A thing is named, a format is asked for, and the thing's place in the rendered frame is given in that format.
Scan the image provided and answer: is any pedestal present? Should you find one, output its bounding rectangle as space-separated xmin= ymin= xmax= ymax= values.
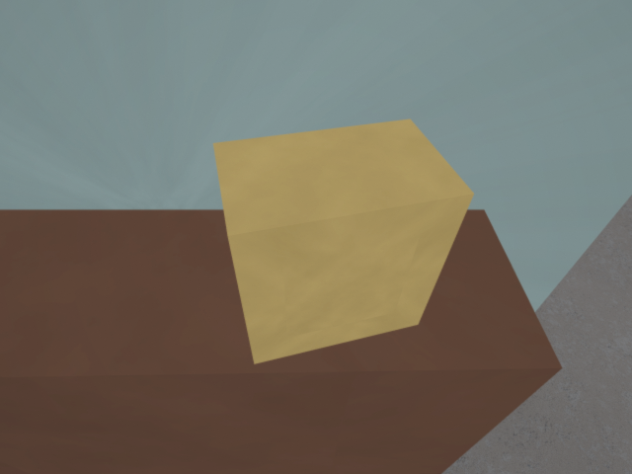
xmin=0 ymin=209 xmax=562 ymax=474

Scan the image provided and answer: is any carton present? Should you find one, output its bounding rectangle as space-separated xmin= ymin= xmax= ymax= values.
xmin=213 ymin=119 xmax=474 ymax=364

